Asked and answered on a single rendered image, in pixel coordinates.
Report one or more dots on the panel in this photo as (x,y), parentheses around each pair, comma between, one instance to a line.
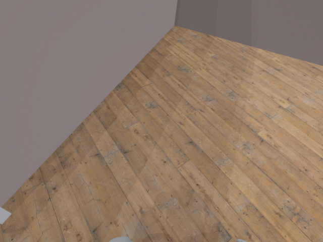
(4,214)

